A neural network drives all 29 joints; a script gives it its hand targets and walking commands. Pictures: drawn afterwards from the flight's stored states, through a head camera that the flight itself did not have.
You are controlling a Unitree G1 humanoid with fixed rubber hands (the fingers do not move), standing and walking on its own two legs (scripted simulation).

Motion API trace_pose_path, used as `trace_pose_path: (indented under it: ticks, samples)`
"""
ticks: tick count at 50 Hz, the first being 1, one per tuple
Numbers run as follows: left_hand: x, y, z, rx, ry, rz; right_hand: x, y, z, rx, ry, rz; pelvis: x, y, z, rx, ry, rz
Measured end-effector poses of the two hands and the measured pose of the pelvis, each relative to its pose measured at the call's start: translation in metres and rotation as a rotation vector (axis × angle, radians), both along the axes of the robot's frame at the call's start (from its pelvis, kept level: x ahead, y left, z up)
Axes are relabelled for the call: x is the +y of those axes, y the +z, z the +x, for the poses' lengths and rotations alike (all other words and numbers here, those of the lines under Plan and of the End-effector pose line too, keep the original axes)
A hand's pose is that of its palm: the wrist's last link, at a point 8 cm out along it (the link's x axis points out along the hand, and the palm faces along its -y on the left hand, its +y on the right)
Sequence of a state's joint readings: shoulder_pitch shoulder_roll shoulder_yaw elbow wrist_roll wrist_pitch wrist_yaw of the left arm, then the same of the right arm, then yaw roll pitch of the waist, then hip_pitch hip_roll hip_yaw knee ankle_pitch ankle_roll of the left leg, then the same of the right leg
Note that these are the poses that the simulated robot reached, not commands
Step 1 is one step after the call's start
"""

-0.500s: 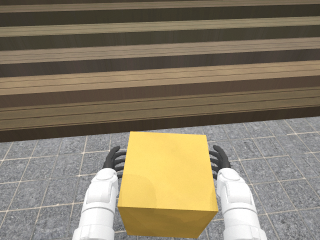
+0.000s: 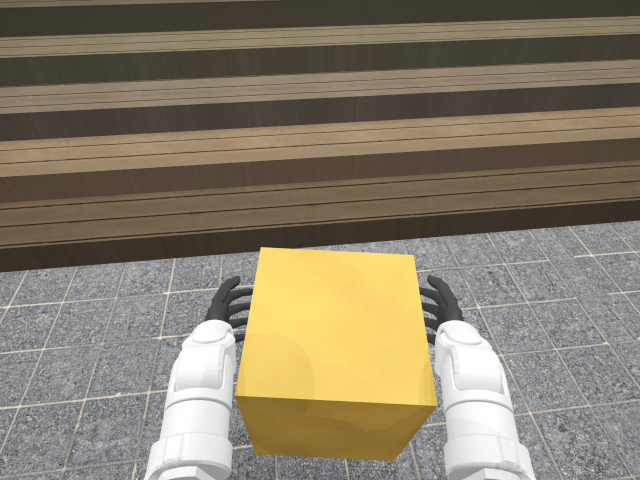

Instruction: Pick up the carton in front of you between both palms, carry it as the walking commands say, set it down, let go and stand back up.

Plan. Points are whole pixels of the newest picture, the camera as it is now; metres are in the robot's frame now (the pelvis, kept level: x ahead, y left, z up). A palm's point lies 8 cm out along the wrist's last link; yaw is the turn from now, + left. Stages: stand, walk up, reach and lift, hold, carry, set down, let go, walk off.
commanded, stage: reach and lift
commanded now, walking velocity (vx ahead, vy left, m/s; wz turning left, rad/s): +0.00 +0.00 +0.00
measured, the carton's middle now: (330, 359) +0.29 +0.00 -0.04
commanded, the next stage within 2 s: hold in 0.46 s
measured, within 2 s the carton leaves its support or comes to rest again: neither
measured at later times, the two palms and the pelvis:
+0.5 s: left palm (217, 325) +0.29 +0.15 +0.04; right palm (450, 325) +0.30 -0.15 +0.04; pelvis +0.01 +0.00 +0.00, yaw +0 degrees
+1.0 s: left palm (214, 324) +0.29 +0.15 +0.05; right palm (453, 324) +0.29 -0.15 +0.06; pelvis +0.00 +0.00 +0.00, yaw +0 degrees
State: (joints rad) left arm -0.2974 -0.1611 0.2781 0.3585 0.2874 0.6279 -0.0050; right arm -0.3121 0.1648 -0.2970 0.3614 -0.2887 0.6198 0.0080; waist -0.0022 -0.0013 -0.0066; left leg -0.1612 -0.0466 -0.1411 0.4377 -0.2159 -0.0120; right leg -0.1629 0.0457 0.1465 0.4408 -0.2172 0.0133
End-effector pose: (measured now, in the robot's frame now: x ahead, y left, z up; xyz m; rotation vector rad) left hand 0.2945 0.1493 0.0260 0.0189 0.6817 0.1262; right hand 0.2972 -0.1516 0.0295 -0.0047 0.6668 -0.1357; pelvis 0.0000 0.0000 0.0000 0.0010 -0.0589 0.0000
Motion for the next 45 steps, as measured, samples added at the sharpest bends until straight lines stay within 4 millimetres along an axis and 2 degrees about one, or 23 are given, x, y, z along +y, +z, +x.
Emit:
trace_pose_path:
  ticks: [19,25,32,45]
  samples:
    - [0.0,0.008,0.002,0.005,-0.012,0.019,0.0,0.008,0.002,0.004,0.015,-0.021,0.0,0.004,0.013,-0.017,0.001,0.0]
    - [0.0,0.012,0.0,-0.003,-0.01,0.019,0.0,0.012,0.001,-0.004,0.015,-0.019,0.0,0.004,0.012,-0.026,0.001,0.0]
    - [0.001,0.026,-0.003,-0.031,-0.005,0.012,0.001,0.027,-0.003,-0.032,0.011,-0.014,0.0,0.005,0.01,-0.046,0.001,-0.001]
    - [0.001,0.025,-0.008,-0.012,0.001,0.002,0.001,0.025,-0.008,-0.013,0.003,-0.005,0.0,0.003,-0.001,-0.063,0.001,-0.001]
